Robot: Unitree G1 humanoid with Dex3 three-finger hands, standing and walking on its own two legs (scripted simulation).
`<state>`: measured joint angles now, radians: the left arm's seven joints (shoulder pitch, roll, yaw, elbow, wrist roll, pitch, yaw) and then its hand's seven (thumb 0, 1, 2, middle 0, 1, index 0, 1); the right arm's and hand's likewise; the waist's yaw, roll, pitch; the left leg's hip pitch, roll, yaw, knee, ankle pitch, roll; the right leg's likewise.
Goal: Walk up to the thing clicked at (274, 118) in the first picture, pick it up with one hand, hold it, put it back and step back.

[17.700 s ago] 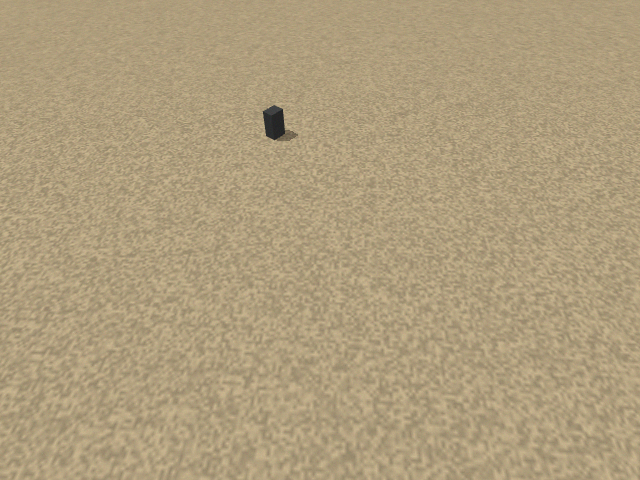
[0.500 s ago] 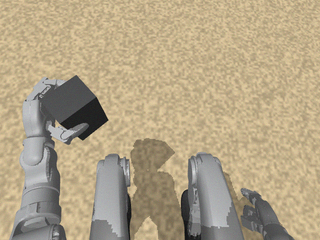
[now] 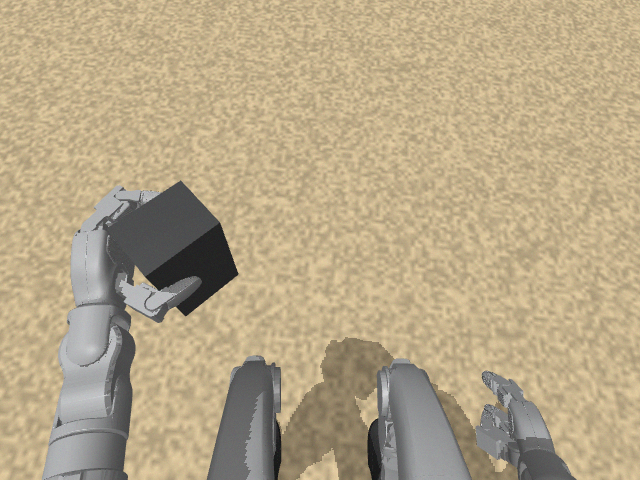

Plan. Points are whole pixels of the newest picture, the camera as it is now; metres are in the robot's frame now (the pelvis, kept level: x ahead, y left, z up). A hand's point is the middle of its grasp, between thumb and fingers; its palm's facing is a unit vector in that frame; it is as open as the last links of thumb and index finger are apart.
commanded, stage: lift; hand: left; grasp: from the side
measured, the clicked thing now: (183, 255) +0.37 +0.19 +0.00
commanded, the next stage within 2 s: hold in 1.28 s
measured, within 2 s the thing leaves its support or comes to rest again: neither
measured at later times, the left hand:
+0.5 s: hand (125, 197) +0.37 +0.20 +0.14, palm faces +0.14 -0.99 -0.02, open 11.2 cm
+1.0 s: hand (116, 158) +0.38 +0.19 +0.19, palm faces +0.13 -0.99 +0.00, open 11.2 cm
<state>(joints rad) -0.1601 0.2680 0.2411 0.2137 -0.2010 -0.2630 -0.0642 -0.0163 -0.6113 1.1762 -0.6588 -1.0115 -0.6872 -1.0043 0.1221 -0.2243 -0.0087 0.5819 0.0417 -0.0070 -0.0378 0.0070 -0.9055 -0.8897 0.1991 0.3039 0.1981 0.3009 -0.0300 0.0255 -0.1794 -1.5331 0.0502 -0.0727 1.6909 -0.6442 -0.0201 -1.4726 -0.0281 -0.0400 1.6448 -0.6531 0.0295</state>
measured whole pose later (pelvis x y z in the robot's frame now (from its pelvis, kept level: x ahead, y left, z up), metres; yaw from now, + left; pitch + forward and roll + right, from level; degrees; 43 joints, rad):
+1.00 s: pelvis +0.04 +0.00 +0.15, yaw +1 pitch +12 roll -2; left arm -0.13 0.20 0.17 0.40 -0.18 -0.34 -0.08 -0.02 -0.61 1.17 -0.66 -1.02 -0.68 -1.01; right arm 0.22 -0.21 -0.01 0.64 0.01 -0.03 -0.04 0.01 -0.91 -0.89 0.20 0.30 0.20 0.30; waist -0.03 0.01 -0.07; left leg -0.75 0.05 -0.02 1.02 -0.47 -0.02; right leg -0.71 -0.03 -0.03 0.98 -0.47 0.03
